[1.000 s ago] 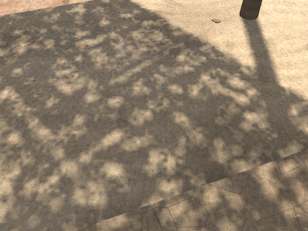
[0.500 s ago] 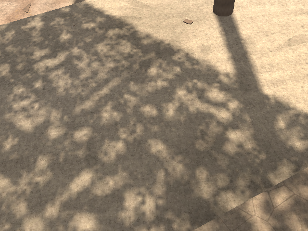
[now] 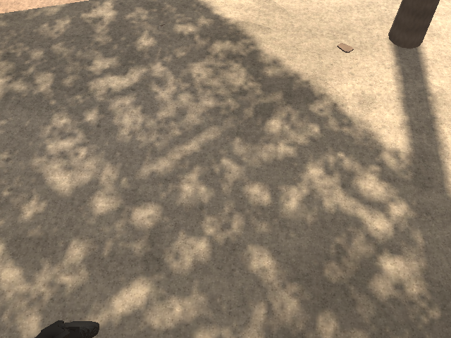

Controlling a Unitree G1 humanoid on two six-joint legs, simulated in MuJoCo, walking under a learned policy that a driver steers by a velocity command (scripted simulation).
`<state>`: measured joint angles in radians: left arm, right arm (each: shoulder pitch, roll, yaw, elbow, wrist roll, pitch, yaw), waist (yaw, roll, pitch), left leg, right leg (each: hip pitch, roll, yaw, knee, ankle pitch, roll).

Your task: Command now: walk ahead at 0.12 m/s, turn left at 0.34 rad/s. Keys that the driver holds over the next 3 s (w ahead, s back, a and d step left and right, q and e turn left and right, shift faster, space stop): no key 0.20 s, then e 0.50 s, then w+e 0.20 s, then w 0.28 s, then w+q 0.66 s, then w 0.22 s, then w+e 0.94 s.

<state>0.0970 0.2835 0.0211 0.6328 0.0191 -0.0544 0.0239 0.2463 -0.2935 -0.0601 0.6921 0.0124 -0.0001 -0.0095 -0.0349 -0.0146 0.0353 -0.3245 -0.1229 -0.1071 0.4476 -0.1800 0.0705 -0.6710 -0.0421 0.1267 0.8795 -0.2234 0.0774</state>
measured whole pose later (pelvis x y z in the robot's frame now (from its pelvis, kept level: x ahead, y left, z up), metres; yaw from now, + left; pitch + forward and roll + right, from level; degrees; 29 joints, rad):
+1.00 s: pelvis +0.06 -0.10 +0.01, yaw -18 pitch +3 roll +2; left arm 0.33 0.25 0.06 0.66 -0.01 -0.04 0.02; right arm 0.14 -0.32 -0.11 0.76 0.00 -0.06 -0.01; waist 0.02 0.04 -0.04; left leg -0.54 0.03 -0.09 0.85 -0.11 -0.05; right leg -0.22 0.10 0.13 0.35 -0.17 -0.09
